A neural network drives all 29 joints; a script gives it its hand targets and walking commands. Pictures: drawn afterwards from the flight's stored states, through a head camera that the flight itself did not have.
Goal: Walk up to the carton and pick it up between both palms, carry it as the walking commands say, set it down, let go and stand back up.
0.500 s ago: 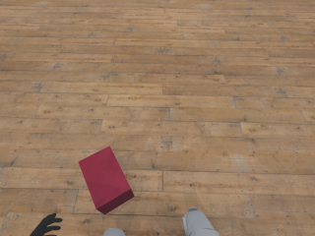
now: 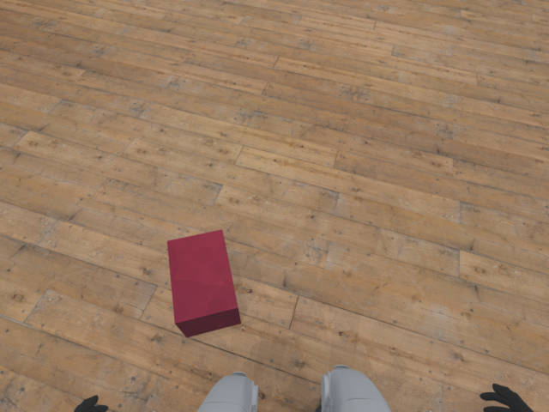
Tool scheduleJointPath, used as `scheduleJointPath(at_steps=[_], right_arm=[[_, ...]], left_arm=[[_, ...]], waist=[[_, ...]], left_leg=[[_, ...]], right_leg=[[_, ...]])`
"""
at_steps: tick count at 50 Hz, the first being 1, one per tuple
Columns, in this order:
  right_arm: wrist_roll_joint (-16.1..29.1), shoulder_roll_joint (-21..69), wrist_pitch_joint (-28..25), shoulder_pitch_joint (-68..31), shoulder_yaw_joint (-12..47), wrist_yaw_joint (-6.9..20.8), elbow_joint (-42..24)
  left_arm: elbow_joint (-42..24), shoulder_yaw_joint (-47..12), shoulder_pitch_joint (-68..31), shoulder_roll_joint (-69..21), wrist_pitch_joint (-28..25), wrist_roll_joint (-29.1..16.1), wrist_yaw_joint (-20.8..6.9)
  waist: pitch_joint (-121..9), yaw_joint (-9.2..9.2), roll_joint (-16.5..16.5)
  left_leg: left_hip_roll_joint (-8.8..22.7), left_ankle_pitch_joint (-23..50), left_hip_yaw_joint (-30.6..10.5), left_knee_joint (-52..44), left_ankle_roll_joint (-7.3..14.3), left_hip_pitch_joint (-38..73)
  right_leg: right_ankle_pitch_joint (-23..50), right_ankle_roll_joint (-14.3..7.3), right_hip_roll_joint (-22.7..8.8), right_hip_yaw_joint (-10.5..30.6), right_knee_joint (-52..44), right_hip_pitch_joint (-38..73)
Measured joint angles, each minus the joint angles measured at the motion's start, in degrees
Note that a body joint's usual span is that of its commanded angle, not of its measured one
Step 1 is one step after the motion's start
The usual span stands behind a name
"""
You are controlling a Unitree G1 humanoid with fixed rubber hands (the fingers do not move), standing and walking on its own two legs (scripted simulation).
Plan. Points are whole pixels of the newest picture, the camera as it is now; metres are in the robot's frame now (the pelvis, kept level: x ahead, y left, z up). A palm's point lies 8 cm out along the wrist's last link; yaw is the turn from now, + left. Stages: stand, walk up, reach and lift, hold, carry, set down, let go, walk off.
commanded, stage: walk up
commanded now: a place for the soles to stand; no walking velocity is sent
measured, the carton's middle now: (204, 282) +0.52 +0.24 -0.62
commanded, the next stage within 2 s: none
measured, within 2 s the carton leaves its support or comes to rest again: neither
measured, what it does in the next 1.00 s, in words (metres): steps on the spot: left foot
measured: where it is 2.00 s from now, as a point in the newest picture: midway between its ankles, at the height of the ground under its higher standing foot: outside the picture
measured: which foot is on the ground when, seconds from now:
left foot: down 0.00-0.14, up 0.16-0.42, down 0.44-1.00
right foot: down 0.00-1.00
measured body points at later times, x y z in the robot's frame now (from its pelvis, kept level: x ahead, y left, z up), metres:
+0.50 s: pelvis -0.07 +0.02 -0.01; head -0.04 +0.02 +0.44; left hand -0.02 +0.35 -0.11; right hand +0.04 -0.31 -0.11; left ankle -0.05 +0.15 -0.68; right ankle +0.01 -0.12 -0.66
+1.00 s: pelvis -0.04 +0.02 +0.01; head +0.02 +0.02 +0.45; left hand -0.03 +0.35 -0.10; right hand +0.08 -0.29 -0.11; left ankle -0.06 +0.16 -0.68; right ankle -0.01 -0.12 -0.68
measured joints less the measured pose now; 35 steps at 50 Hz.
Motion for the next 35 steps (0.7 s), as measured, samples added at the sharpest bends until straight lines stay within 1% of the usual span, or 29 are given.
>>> scheduleJointPath(at_steps=[2, 5, 6, 7, 8, 11, 13, 17, 19, 20, 22, 24, 25, 27, 30, 32, 33, 34, 35], right_arm=[[0.00, 0.72, 0.33, 0.00, 0.00, -0.09, -0.93], [-0.01, 1.11, 0.91, 0.00, 0.00, -0.15, -1.94], [-0.01, 1.13, 1.31, -0.05, -0.01, -0.15, -2.03], [-0.01, 1.13, 1.73, -0.07, -0.01, -0.15, -1.95], [-0.01, 1.24, 2.19, -0.08, -0.01, -0.15, -1.73], [-0.01, 1.48, 3.15, -0.09, -0.02, -0.17, -0.81], [-0.01, 0.95, 3.34, -0.06, -0.02, 0.39, -0.23], [-0.01, -0.70, 3.84, -0.03, -0.39, 1.66, 2.93], [0.00, -1.26, 4.03, 0.05, -0.66, 1.88, 4.45], [0.00, -1.46, 4.03, 0.06, -0.80, 1.92, 5.10], [0.00, -1.83, 3.95, 0.15, -1.18, 1.94, 6.12], [0.00, -1.46, 3.68, 0.32, -1.36, 1.66, 6.98], [0.00, -1.16, 3.68, 0.58, -1.36, 1.48, 7.35], [0.00, -0.49, 3.67, 0.65, -1.36, 0.97, 8.20], [-0.01, -0.15, 3.62, 0.61, -1.35, 0.49, 7.02], [-0.01, -0.19, 3.44, 0.62, -1.34, 0.49, 5.84], [-0.01, -0.14, 3.41, 0.64, -1.33, 0.49, 5.52], [-0.01, -0.08, 3.42, 0.53, -1.35, 0.48, 5.44], [-0.01, 0.09, 3.41, 0.51, -1.36, 0.29, 5.66]], left_arm=[[-0.01, 0.00, 0.01, 0.01, -0.48, -0.14, 0.00], [0.35, 0.00, 0.03, 0.04, -1.21, -0.23, 0.00], [0.57, -0.02, 0.04, 0.05, -1.58, -0.23, 0.00], [0.75, -0.01, 0.03, 0.04, -2.01, -0.23, 0.02], [0.89, 0.00, 0.04, 0.07, -2.43, -0.23, 0.10], [0.96, 0.00, 0.02, 0.15, -2.66, -0.23, 0.25], [0.95, -0.01, 0.02, 0.14, -2.75, -0.22, 0.31], [0.95, -0.02, 0.03, 0.14, -2.98, -0.13, 0.31], [0.95, -0.03, 0.03, 0.13, -2.92, 0.26, 0.30], [0.96, -0.03, 0.04, 0.14, -2.75, 0.35, 0.26], [0.99, -0.03, 0.03, 0.21, -1.99, 0.62, 0.05], [1.51, -0.03, 0.00, 0.33, -0.70, 0.65, 0.01], [1.64, -0.05, 0.00, 0.34, -0.20, 0.65, -0.04], [1.82, -0.06, 0.03, 0.36, -0.10, 0.65, -0.15], [3.06, -0.05, 0.05, 0.38, -0.60, 0.65, -0.33], [4.05, -0.05, 0.07, 0.40, -0.88, 0.65, -0.37], [4.50, -0.06, 0.09, 0.43, -1.17, 0.65, -0.39], [4.87, -0.06, 0.06, 0.41, -1.63, 0.65, -0.41], [4.96, -0.06, 0.04, 0.38, -2.22, 0.65, -0.52]], waist=[[0.00, 0.01, 0.60], [0.01, 0.04, 2.27], [0.02, 0.04, 2.98], [0.04, 0.04, 3.84], [0.06, 0.05, 4.52], [0.08, 0.06, 5.53], [0.10, 0.03, 5.60], [0.09, 0.02, 5.91], [0.06, 0.01, 5.92], [0.04, -0.01, 5.87], [0.05, -0.02, 5.56], [0.37, -0.03, 3.65], [0.36, -0.10, 2.95], [0.32, -0.08, 1.97], [0.33, -0.07, 1.80], [0.27, -0.05, 2.13], [0.21, -0.02, 2.24], [0.26, -0.05, 2.43], [0.29, -0.05, 2.90]], left_leg=[[-0.68, 1.21, 0.02, -1.09, 0.00, 0.02], [-1.10, 2.25, 0.05, -1.51, -0.01, 0.02], [-1.16, 2.50, -0.03, -1.50, -0.10, 0.02], [-1.15, 2.77, -0.33, -1.36, -0.18, 0.05], [-1.32, 3.16, -0.90, -0.25, -0.19, -0.17], [-1.45, -0.03, -2.25, 8.65, -0.19, -1.87], [-0.83, 0.14, -2.71, 12.82, -0.19, -2.49], [2.26, 0.87, -2.75, 13.71, -0.20, -2.12], [3.42, 0.19, -2.77, 12.06, -0.20, -1.27], [3.93, -0.52, -2.67, 9.66, -0.21, -0.36], [4.41, -1.89, -2.62, 1.98, -0.43, 3.03], [3.24, -2.25, -1.80, 2.11, -2.23, 3.17], [2.56, -1.49, -1.67, 1.75, -2.70, 3.16], [1.40, 0.55, -1.71, -0.28, -2.86, 3.15], [0.61, 2.56, -1.88, -2.85, -2.79, 2.82], [0.50, 2.72, -1.88, -3.27, -2.77, 2.59], [0.42, 2.60, -1.88, -3.28, -2.77, 2.56], [0.35, 2.46, -1.98, -3.22, -2.83, 2.60], [0.41, 2.44, -2.43, -3.07, -2.80, 2.62]], right_leg=[[-0.03, 0.00, 0.00, 1.18, 0.32, 0.08], [0.06, 0.01, -0.01, 1.13, -1.40, 1.36], [2.78, 0.01, -0.01, 0.78, -4.14, 2.43], [8.26, 0.01, 0.00, 0.43, -5.65, 2.85], [10.91, 0.05, -0.04, 0.05, -5.86, 3.12], [10.63, 0.06, -0.59, -0.73, -5.89, 4.11], [10.59, 0.07, -1.24, -0.74, -5.89, 4.11], [11.10, 0.07, -2.40, -1.91, -5.89, 3.81], [11.25, 0.07, -2.86, -2.93, -5.90, 3.77], [11.33, 0.07, -3.07, -3.43, -5.90, 3.74], [11.05, 0.07, -3.46, -4.01, -5.17, 3.39], [5.96, 0.05, -3.50, -1.57, -0.86, 1.98], [5.54, 0.05, -3.22, -0.16, 1.35, 1.21], [5.48, 0.06, -2.97, 1.66, 2.50, 0.55], [5.48, 0.07, -2.97, 1.94, 2.52, 0.67], [5.45, 0.07, -2.67, 1.37, 0.44, 2.20], [5.41, 0.07, -2.41, 1.03, -3.34, 4.07], [7.23, 0.34, -2.23, 0.90, -6.65, 5.49], [8.38, 0.82, -2.15, 0.48, -6.91, 5.73]])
